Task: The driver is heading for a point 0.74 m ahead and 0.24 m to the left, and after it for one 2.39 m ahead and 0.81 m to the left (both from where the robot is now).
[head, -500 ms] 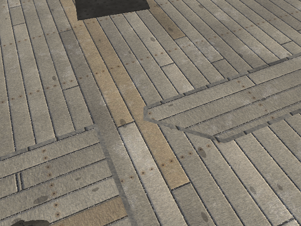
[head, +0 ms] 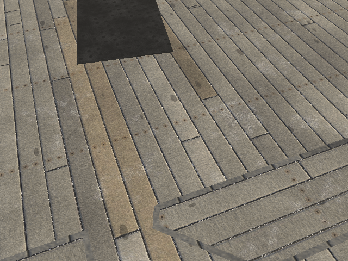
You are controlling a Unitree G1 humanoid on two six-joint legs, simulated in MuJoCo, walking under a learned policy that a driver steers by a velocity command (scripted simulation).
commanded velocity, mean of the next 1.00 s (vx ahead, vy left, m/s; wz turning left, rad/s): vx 0.82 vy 0.00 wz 0.60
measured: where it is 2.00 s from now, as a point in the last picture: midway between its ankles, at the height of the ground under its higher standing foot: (148, 164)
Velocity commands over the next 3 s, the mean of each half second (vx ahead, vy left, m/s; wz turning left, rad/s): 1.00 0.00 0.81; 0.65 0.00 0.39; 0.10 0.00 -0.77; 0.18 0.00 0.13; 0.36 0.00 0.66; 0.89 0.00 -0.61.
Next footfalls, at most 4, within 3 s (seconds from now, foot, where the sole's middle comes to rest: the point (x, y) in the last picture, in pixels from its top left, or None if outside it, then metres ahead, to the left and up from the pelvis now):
0.14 left None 0.35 0.07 -0.77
0.56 right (198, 198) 0.77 -0.01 -0.77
0.94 left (113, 180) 0.84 0.37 -0.77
1.34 right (170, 162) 0.95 0.12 -0.77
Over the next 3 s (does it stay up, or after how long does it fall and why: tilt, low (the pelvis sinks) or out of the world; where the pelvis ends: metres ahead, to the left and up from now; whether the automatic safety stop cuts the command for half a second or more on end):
stays up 1.30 0.51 -0.02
